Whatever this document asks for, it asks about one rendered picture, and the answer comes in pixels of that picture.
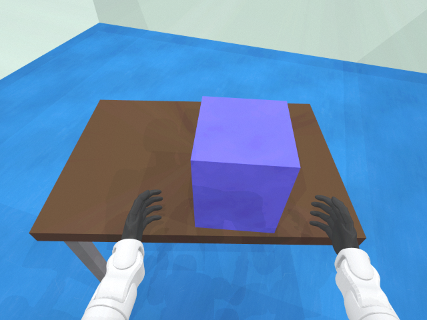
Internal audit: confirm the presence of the carton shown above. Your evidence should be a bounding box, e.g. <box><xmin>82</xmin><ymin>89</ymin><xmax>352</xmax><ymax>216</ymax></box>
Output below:
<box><xmin>191</xmin><ymin>96</ymin><xmax>301</xmax><ymax>233</ymax></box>

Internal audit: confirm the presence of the robot left hand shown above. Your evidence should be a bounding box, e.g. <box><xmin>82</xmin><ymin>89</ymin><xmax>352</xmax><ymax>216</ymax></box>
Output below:
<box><xmin>121</xmin><ymin>189</ymin><xmax>163</xmax><ymax>241</ymax></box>

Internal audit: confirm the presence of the robot right hand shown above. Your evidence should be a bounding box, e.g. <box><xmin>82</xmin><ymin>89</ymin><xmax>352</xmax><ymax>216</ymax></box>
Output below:
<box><xmin>310</xmin><ymin>195</ymin><xmax>359</xmax><ymax>254</ymax></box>

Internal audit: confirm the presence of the robot left forearm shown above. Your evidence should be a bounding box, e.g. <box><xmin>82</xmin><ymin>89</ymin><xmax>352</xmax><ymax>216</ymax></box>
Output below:
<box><xmin>81</xmin><ymin>239</ymin><xmax>145</xmax><ymax>320</ymax></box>

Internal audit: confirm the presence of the table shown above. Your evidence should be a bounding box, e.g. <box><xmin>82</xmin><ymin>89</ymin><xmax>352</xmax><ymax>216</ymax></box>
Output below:
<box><xmin>29</xmin><ymin>100</ymin><xmax>366</xmax><ymax>282</ymax></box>

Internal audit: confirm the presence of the robot right forearm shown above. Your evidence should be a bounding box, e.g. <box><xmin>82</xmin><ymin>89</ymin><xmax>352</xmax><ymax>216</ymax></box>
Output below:
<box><xmin>334</xmin><ymin>248</ymin><xmax>400</xmax><ymax>320</ymax></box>

